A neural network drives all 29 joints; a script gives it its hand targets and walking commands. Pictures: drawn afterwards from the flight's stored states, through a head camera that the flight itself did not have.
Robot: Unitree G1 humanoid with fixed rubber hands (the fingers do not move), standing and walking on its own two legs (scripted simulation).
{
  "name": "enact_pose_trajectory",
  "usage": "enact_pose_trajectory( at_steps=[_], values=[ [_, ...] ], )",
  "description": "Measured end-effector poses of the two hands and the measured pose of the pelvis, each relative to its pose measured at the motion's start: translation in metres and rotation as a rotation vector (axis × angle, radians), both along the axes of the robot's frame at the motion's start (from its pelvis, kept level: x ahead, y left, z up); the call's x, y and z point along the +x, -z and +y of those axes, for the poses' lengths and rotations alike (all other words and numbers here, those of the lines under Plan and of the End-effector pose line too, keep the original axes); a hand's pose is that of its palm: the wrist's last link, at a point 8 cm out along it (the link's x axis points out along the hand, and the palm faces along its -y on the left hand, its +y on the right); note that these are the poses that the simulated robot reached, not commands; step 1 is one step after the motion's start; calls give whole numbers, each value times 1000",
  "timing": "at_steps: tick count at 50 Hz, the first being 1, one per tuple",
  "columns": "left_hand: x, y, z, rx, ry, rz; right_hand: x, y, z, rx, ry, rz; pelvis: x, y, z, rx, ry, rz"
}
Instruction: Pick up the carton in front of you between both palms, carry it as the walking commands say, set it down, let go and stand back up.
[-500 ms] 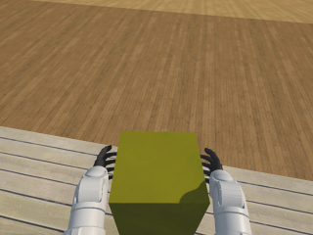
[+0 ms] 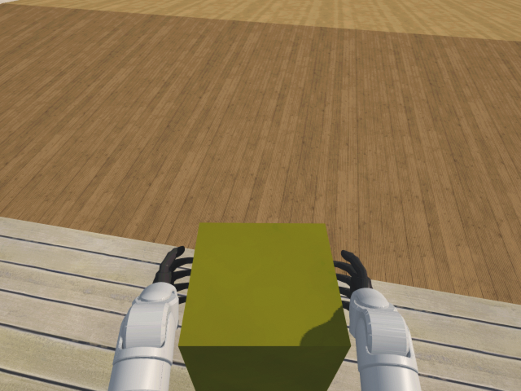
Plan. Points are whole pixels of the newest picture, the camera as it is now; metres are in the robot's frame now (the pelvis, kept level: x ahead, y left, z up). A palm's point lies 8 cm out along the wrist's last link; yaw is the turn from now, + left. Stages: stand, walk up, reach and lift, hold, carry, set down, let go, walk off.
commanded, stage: carry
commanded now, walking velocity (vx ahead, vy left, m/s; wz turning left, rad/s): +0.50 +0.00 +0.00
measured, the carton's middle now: (261, 315) +0.29 +0.00 -0.02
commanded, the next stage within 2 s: none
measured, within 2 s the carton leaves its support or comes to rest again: neither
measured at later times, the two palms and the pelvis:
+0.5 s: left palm (198, 206) +0.45 +0.13 +0.08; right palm (358, 218) +0.44 -0.17 +0.08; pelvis +0.18 -0.01 +0.00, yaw -2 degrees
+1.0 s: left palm (229, 127) +0.75 +0.10 +0.10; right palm (344, 131) +0.76 -0.20 +0.09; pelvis +0.48 -0.06 +0.00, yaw +1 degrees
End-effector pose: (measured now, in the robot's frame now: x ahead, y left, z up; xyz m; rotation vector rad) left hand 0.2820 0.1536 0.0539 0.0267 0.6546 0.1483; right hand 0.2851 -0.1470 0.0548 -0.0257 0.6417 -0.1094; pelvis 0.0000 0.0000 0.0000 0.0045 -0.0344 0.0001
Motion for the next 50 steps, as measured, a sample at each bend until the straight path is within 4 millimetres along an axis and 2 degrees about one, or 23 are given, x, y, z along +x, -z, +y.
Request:
enact_pose_trajectory(
  at_steps=[3, 7, 10, 14, 19, 24, 29, 33, 35, 39, 43, 50],
  values=[
    [10, -5, -5, -10, -2, -30, 8, -4, -5, 11, 16, -29, 8, 5, -3, 1, 13, 35],
    [29, -14, -18, -21, -1, -39, 22, -10, -18, 32, 42, -37, 29, 10, -13, -11, 13, 68],
    [45, -18, -25, -32, -9, -13, 39, -15, -24, 31, 41, -11, 49, 8, -17, -5, -16, 96],
    [67, -23, -18, -40, -35, 21, 70, -24, -18, 44, 33, 23, 79, 3, -14, 20, -20, 123],
    [106, -23, -6, -71, -54, 16, 106, -25, -6, 53, 42, 19, 124, 9, -6, 24, 30, 131],
    [157, -29, -21, -66, -7, 81, 140, -27, -20, 58, 98, 82, 172, -2, -10, -10, 36, 141],
    [223, -34, -44, -67, 14, 55, 201, -33, -43, 75, 130, 55, 229, 2, -26, -14, 29, 134],
    [279, -28, -62, -61, -5, 15, 263, -23, -61, 93, 116, 17, 283, 22, -47, -17, 5, 106],
    [301, -21, -66, -52, -20, 40, 291, -16, -66, 91, 94, 44, 305, 23, -55, -22, -10, 107],
    [333, -16, -64, -56, -73, 115, 338, -13, -64, 99, 61, 121, 345, 8, -67, -5, -31, 120],
    [372, -26, -60, -58, -109, 101, 388, -23, -59, 85, 13, 110, 390, -5, -72, 16, -27, 129],
    [469, -45, -57, -60, -86, 15, 477, -39, -56, 80, 24, 22, 484, -4, -63, 24, -11, 125]
  ],
)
